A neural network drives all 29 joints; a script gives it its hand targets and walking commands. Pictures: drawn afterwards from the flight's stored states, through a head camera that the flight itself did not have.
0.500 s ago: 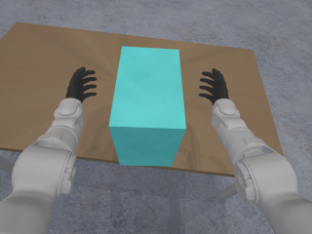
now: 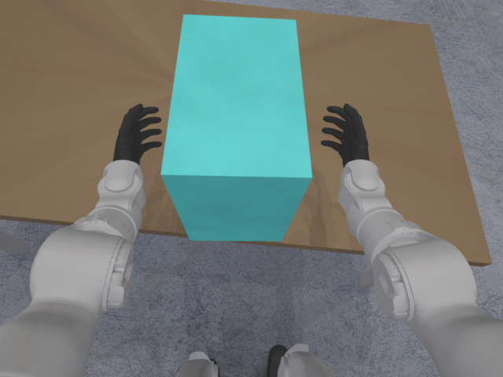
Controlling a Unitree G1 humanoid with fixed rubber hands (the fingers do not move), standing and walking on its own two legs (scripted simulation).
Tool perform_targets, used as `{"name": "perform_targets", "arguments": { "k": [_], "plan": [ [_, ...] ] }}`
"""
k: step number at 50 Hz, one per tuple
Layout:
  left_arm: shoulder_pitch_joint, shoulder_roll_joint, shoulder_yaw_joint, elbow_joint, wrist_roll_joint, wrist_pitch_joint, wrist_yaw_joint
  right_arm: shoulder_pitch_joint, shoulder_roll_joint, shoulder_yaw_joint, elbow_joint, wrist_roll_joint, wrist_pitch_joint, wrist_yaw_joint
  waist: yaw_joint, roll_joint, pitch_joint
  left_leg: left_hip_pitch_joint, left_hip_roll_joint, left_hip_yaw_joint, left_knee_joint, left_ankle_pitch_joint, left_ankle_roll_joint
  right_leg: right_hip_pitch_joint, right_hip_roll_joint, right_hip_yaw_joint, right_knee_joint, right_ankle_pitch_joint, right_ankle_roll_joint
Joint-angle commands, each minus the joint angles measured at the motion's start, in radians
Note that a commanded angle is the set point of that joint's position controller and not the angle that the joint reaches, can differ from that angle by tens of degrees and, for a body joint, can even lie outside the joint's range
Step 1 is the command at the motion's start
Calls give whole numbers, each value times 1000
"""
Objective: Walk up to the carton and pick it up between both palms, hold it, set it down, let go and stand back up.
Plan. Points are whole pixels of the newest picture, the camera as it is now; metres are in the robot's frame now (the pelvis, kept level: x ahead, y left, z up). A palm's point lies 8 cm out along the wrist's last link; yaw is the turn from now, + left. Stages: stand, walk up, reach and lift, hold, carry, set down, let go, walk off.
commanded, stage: reach and lift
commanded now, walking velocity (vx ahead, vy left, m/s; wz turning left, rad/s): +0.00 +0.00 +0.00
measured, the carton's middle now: (237, 140) +0.52 +0.03 -0.03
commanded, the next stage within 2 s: none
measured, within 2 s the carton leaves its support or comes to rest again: neither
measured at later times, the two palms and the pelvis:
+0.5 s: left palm (153, 160) +0.46 +0.17 +0.00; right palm (325, 163) +0.45 -0.12 +0.01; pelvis -0.02 +0.01 -0.02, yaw -1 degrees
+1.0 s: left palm (152, 169) +0.44 +0.17 +0.00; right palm (324, 178) +0.43 -0.11 +0.00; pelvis +0.00 +0.02 +0.00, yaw -3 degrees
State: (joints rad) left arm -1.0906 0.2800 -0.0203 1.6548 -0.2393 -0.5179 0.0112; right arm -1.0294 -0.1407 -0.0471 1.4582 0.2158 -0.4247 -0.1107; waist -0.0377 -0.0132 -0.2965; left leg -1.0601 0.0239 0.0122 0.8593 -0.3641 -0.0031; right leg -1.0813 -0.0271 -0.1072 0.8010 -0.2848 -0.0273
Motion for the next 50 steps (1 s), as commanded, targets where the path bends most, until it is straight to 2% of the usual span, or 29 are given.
{"name": "perform_targets", "arguments": {
  "k": [1,4,7,15,19,22,25,26,27,28,30,32,38,41,45,47,50],
  "plan": [
    [-493,124,-29,-143,-33,-54,12,-439,-128,-8,-131,-4,-54,10,26,120,-824,342,-28,43,20,585,-99,527,41,43,47,416,29],
    [-492,114,-26,-163,-36,-53,11,-451,-119,-6,-142,-7,-58,5,26,109,-880,321,-32,49,57,599,-96,556,45,51,72,461,30],
    [-471,114,-6,-158,-16,-45,6,-455,-114,-9,-134,-13,-57,-3,25,85,-875,257,-38,56,67,561,-86,590,42,65,89,468,35],
    [-491,102,43,-191,28,-32,21,-478,-93,-60,-166,-70,-45,-16,32,70,-861,217,-39,64,71,473,-76,576,47,73,100,387,30],
    [-524,20,74,-200,68,-35,21,-494,-3,-118,-169,-150,-24,-8,31,68,-815,216,-36,63,66,416,-63,546,38,68,98,308,23],
    [-530,-36,146,-202,151,-33,15,-485,65,-206,-169,-260,-22,-5,29,61,-774,218,-39,77,55,376,-55,560,34,68,87,277,24],
    [-541,-168,206,-221,277,-25,-4,-472,206,-347,-174,-464,-34,1,15,88,-726,248,-47,94,33,358,-56,587,43,56,54,301,20],
    [-551,-334,210,-232,343,-25,-30,-491,406,-364,-179,-568,-37,25,32,102,-696,281,-47,97,32,354,-48,567,47,38,43,295,15],
    [-558,-504,231,-196,416,-27,-64,-485,589,-396,-155,-669,-42,68,32,121,-661,338,-42,94,28,350,-52,539,50,18,33,284,8],
    [-537,-606,258,-153,469,-38,-86,-461,682,-414,-115,-723,-55,104,34,139,-640,386,-38,90,30,366,-59,520,52,10,29,289,-3],
    [-465,-635,301,-103,527,-62,-91,-407,704,-433,-71,-786,-74,135,42,147,-604,433,-30,76,17,402,-61,499,56,-2,20,305,-12],
    [-432,-621,331,-95,553,-76,-80,-368,701,-452,-64,-839,-82,148,38,137,-580,453,-22,68,0,436,-60,481,58,-13,3,298,-7],
    [-359,-601,345,-72,563,-92,-56,-274,715,-446,-23,-882,-85,161,23,100,-509,446,-9,62,-49,428,-43,503,58,-8,-39,263,-6],
    [-361,-603,316,-108,544,-103,-51,-268,727,-400,-8,-879,-105,161,27,56,-533,400,-4,39,-48,501,-30,579,57,6,-27,329,-7],
    [-329,-624,309,-89,552,-115,-44,-251,734,-383,26,-870,-138,162,43,62,-510,450,8,33,-49,573,-37,544,62,3,-52,332,-10],
    [-302,-627,312,-85,553,-118,-49,-246,741,-378,36,-861,-145,160,43,49,-496,441,9,32,-51,563,-32,550,64,7,-57,332,-9],
    [-304,-630,306,-86,552,-122,-51,-240,755,-375,38,-848,-149,158,45,59,-492,403,1,38,-55,535,-30,584,56,21,-51,349,-10]
  ]
}}
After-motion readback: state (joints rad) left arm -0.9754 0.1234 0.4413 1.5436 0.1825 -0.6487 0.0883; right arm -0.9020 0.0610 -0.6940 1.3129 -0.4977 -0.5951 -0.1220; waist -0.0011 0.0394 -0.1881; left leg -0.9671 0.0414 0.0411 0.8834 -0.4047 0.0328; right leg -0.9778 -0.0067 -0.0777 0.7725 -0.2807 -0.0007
